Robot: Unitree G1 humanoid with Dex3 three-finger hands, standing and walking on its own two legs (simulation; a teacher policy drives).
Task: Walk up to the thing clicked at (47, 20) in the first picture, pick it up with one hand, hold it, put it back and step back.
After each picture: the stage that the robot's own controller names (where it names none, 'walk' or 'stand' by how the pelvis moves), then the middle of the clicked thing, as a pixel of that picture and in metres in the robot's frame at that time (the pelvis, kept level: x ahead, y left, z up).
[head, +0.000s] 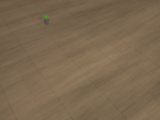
stand; (46, 20) +1.92 +0.43 -0.72
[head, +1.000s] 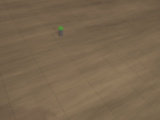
walk; (60, 31) +1.80 +0.21 -0.70
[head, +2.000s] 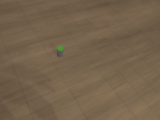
walk; (60, 51) +1.18 +0.14 -0.71
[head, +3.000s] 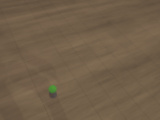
walk; (52, 91) +0.73 +0.17 -0.72
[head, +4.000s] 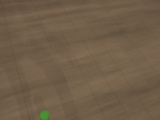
stand; (44, 117) +0.44 +0.18 -0.71
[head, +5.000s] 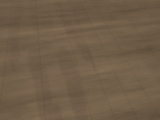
stand; out of the picture +0.45 +0.15 -0.72
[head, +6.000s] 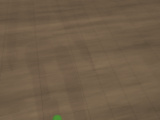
walk; out of the picture +0.47 +0.16 -0.72
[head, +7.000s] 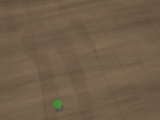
walk; (58, 106) +0.47 +0.18 -0.70
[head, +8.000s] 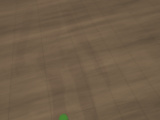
walk; out of the picture +0.50 +0.23 -0.72
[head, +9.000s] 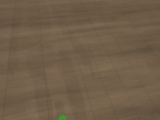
stand; out of the picture +0.51 +0.12 -0.72
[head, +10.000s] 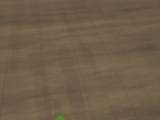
stand; out of the picture +0.48 +0.14 -0.73
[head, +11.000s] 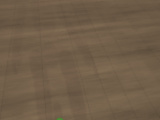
stand; out of the picture +0.48 +0.15 -0.73
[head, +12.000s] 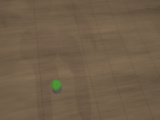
go down; (56, 87) +0.52 +0.12 -0.58
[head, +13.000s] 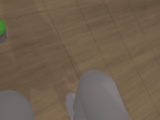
go down; out of the picture +0.57 +0.18 -0.31
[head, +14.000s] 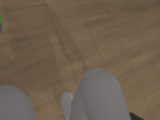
close in; out of the picture +0.57 +0.18 -0.29
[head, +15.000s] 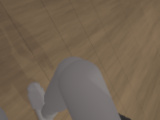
close in; out of the picture +0.56 +0.23 -0.27
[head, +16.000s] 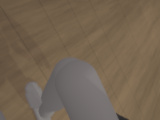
close in; out of the picture +0.56 +0.22 -0.28
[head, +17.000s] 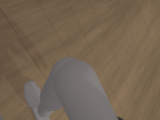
close; out of the picture +0.56 +0.22 -0.29
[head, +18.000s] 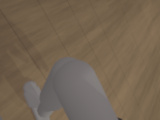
close; out of the picture +0.56 +0.23 -0.29
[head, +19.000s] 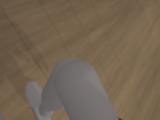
close; out of the picture +0.56 +0.22 -0.29
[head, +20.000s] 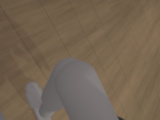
close; out of the picture +0.56 +0.22 -0.29
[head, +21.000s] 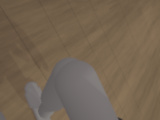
close; out of the picture +0.56 +0.22 -0.29
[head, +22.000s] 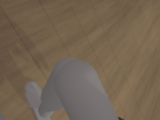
close; out of the picture +0.56 +0.22 -0.29
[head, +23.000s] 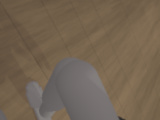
close; out of the picture +0.56 +0.22 -0.29
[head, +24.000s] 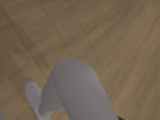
close; out of the picture +0.56 +0.22 -0.29
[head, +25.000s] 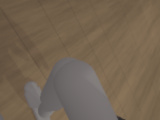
close; out of the picture +0.56 +0.22 -0.29
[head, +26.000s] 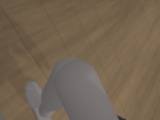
close; out of the picture +0.56 +0.22 -0.29
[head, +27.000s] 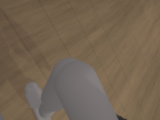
close; out of the picture +0.56 +0.22 -0.29
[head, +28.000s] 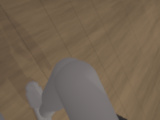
close; out of the picture +0.56 +0.22 -0.29
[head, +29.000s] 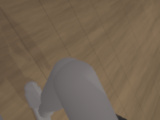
close; out of the picture +0.56 +0.22 -0.29
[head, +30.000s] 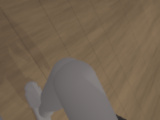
close; out of the picture +0.56 +0.22 -0.29
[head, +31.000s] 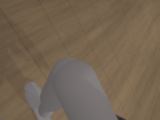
close in; out of the picture +0.56 +0.22 -0.29
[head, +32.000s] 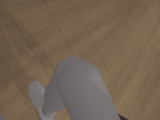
close in; out of the picture +0.56 +0.22 -0.28
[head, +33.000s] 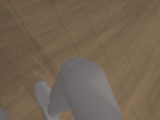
lift; out of the picture +0.57 +0.22 -0.27
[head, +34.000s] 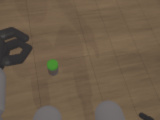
lift; (52, 67) +0.56 +0.11 -0.47
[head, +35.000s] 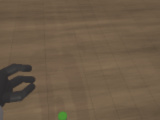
close in; (62, 118) +0.51 +0.10 -0.68
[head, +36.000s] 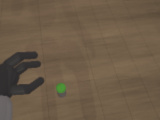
close; (61, 90) +0.54 +0.11 -0.57
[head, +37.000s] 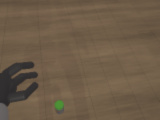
crouch; (59, 107) +0.51 +0.11 -0.66
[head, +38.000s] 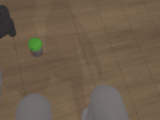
crouch; (36, 47) +0.58 +0.12 -0.38
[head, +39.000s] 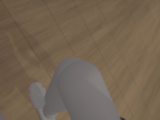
lower; out of the picture +0.57 +0.22 -0.27
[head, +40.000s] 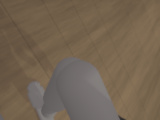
hold; out of the picture +0.57 +0.22 -0.27
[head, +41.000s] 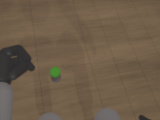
lower; (55, 74) +0.56 +0.11 -0.50
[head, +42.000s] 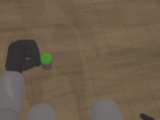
hold; (46, 61) +0.58 +0.11 -0.45
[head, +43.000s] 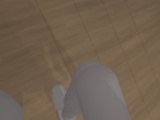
lower; out of the picture +0.58 +0.18 -0.27
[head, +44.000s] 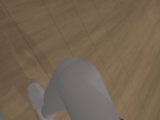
lower; out of the picture +0.58 +0.22 -0.27
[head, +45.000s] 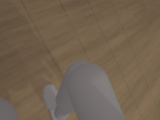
hold; out of the picture +0.58 +0.21 -0.28
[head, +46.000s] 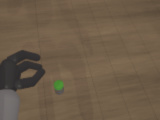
rise; (59, 87) +0.55 +0.11 -0.57
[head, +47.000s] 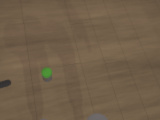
stand; (47, 74) +0.54 +0.11 -0.58
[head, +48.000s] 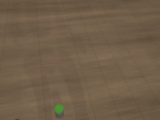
withdraw; (59, 111) +0.53 +0.10 -0.65
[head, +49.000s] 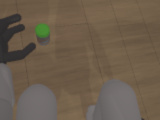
lower; (43, 35) +0.60 +0.12 -0.32
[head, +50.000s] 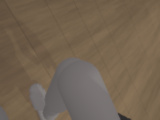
hold; out of the picture +0.59 +0.21 -0.27
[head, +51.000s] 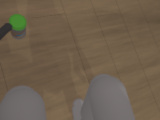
lower; (18, 27) +0.60 +0.16 -0.30
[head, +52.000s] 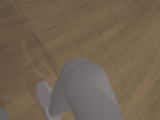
stand; out of the picture +0.61 +0.19 -0.26
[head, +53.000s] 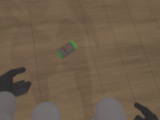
stand; (67, 49) +0.65 +0.02 -0.48
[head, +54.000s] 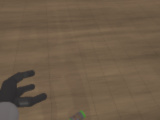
hold; (77, 117) +0.58 +0.00 -0.70
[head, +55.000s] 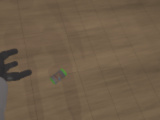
withdraw; (58, 76) +0.62 +0.03 -0.66
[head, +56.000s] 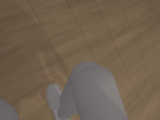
lower; out of the picture +0.68 +0.11 -0.29
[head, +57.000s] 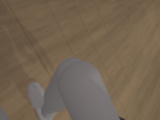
stand; out of the picture +0.68 +0.15 -0.30
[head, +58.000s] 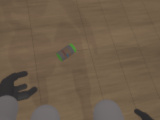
hold; (66, 52) +0.65 +0.01 -0.49
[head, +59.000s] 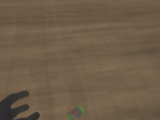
hold; (75, 113) +0.60 +0.00 -0.70
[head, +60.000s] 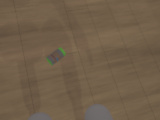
withdraw; (55, 56) +0.63 +0.03 -0.55
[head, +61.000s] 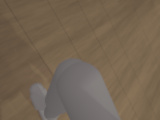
withdraw; out of the picture +0.68 +0.15 -0.29
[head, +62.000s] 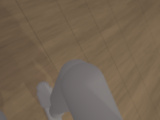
lower; out of the picture +0.68 +0.14 -0.30
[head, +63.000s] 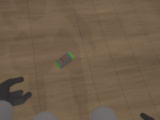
stand; (64, 60) +0.66 +0.01 -0.52
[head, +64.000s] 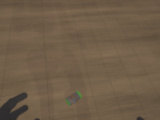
lower; (73, 98) +0.62 +0.00 -0.67
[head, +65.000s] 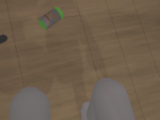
lower; (51, 18) +0.68 +0.03 -0.37
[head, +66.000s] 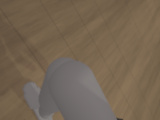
withdraw; out of the picture +0.69 +0.16 -0.30
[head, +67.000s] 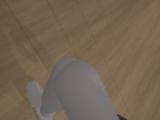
hold; out of the picture +0.69 +0.16 -0.30
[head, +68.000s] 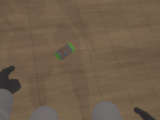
stand; (64, 51) +0.67 +0.02 -0.49
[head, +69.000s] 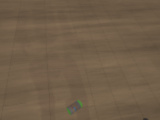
stand; (74, 107) +0.62 -0.01 -0.68
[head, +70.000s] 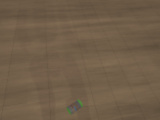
stand; (74, 107) +0.61 +0.00 -0.68
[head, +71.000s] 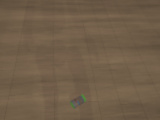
stand; (78, 101) +0.62 -0.01 -0.70
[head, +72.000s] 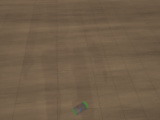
stand; (80, 108) +0.63 +0.00 -0.75
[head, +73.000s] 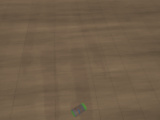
stand; (78, 110) +0.61 +0.01 -0.75
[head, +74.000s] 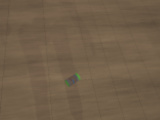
walk; (72, 79) +0.67 -0.04 -0.74
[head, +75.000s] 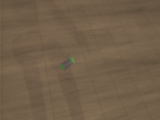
walk; (67, 63) +0.86 +0.09 -0.72
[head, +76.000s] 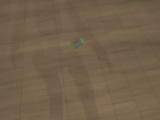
walk; (77, 43) +1.15 +0.09 -0.73
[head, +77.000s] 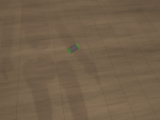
stand; (73, 48) +1.22 +0.04 -0.73
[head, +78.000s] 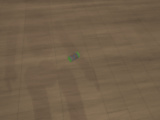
stand; (73, 57) +1.22 +0.05 -0.75
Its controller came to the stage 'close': yes
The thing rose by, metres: 0.01
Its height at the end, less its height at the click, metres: -0.02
